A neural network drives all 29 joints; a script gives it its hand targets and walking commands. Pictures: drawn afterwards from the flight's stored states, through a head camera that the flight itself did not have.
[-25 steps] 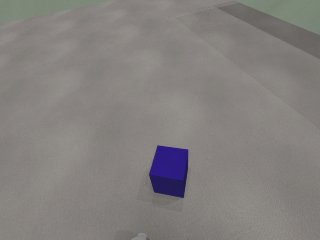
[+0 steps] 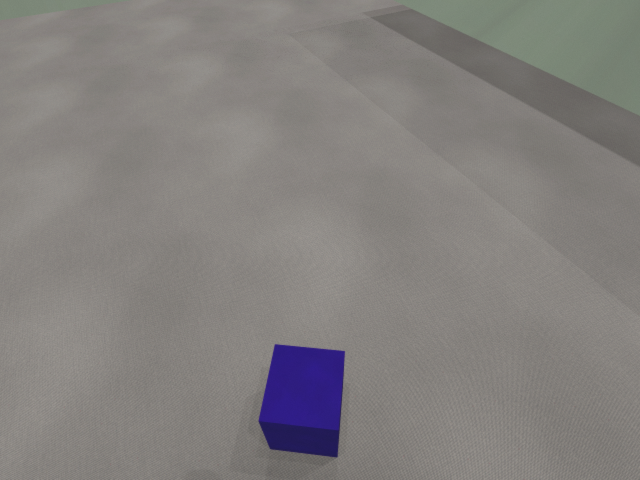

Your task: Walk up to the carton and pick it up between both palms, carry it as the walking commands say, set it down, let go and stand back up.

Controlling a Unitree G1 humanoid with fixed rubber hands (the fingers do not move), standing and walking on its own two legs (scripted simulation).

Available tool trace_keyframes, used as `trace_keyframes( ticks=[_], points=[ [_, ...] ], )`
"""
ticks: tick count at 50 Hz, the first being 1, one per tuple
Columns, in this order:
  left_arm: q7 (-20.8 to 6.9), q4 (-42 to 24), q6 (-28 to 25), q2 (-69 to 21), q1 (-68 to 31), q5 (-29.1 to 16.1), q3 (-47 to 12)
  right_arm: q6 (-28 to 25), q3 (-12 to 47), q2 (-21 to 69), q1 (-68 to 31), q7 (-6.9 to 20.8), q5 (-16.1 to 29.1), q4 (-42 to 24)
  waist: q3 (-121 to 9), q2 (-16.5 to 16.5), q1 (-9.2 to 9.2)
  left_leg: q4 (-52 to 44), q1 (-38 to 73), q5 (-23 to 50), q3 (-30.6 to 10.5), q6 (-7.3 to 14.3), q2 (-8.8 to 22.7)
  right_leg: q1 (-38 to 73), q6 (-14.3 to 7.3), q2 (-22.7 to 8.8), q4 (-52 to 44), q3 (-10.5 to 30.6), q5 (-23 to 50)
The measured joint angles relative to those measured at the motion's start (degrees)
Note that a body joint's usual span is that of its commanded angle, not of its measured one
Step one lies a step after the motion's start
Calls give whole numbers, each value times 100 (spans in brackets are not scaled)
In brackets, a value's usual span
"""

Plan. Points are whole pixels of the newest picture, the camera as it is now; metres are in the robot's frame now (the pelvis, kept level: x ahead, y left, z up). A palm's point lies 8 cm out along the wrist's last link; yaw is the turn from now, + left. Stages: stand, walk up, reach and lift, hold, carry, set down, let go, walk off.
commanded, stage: walk up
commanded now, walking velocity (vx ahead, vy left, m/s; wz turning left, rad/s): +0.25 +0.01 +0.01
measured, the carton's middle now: (306, 401) +0.48 +0.07 -0.65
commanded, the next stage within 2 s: none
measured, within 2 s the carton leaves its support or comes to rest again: neither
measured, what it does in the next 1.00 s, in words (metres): walks ahead: right foot, then left foot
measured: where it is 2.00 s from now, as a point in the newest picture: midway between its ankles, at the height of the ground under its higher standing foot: outside the picture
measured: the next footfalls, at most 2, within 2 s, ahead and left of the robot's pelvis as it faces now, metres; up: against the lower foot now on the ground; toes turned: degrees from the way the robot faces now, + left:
right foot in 0.02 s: +0.11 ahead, -0.12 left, +0.00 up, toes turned -9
left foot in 0.34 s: +0.13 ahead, +0.10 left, +0.00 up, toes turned +4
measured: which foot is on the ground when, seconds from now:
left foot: down 0.00-0.02, up 0.04-0.32, down 0.34-1.00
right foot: up 0.00-0.00, down 0.02-1.00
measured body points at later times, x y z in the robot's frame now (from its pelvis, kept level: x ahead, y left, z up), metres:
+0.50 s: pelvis +0.08 +0.00 +0.01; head +0.07 +0.00 +0.46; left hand +0.11 +0.22 -0.16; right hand +0.09 -0.22 -0.15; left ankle +0.09 +0.10 -0.74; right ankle +0.07 -0.11 -0.74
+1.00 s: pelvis +0.11 +0.01 +0.01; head +0.11 +0.01 +0.46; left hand +0.09 +0.21 -0.16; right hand +0.09 -0.20 -0.15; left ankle +0.09 +0.10 -0.74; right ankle +0.07 -0.12 -0.74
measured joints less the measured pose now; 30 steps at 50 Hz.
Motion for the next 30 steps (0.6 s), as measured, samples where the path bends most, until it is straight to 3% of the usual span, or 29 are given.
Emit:
trace_keyframes(
  ticks=[2, 4, 5, 6, 8, 13, 16, 17, 20, 30],
  points=[
    [58, 40, -147, -48, -11, -1, -1, 47, 8, -33, 122, 13, 24, 72, -103, 86, 24, 693, -190, -481, -77, 51, 33, 198, -173, 36, -279, -121, 59],
    [94, 83, -200, -150, 33, -29, -35, 142, 28, -88, 53, 2, 42, 105, -113, 285, 75, 1872, -617, -1001, -427, 131, -13, 248, -375, 140, -146, -155, -52],
    [122, 108, -191, -188, 61, -49, -63, 167, 29, -97, -27, -20, 63, 114, -81, 361, 92, 2247, -778, -1033, -532, 115, -46, 381, -426, 185, -263, -172, -43],
    [156, 126, -181, -218, 83, -63, -85, 178, 24, -92, -111, -46, 79, 91, -44, 404, 119, 2464, -908, -1006, -576, 87, -80, 491, -498, 190, -432, -197, 435],
    [193, 163, -151, -280, 118, -56, -95, 208, 35, -65, -251, -76, 83, 35, -23, 473, 170, 2560, -1098, -908, -625, 47, -123, 672, -496, 243, -632, -207, 360],
    [287, 247, -49, -412, 135, -31, -110, 317, 146, 80, -515, -151, 90, -75, -20, 526, 238, 1724, -1070, -653, -642, 43, -210, 968, -430, 350, -890, -262, 47],
    [292, 324, 26, -440, 179, -22, -101, 287, 184, 150, -568, -147, 93, -144, -31, 518, 181, 783, -763, 89, -548, 93, -224, 1061, -388, 390, -807, -349, -63],
    [293, 351, 50, -450, 204, -34, -99, 258, 190, 162, -560, -155, 98, -144, -38, 523, 160, 523, -619, 229, -536, 209, -218, 1097, -367, 411, -760, -380, -119],
    [321, 437, 119, -425, 283, -69, -64, 220, 207, 275, -554, -176, 121, -58, -64, 266, 188, 231, -329, 215, -429, 382, -355, 1298, -301, 294, -919, -284, -91],
    [307, 676, 104, -463, 663, -101, -31, 138, 214, 336, -439, -186, 185, 187, -208, 121, 243, -356, 0, 388, -387, 439, -489, 1591, -186, 226, -1449, -231, 76]
  ],
)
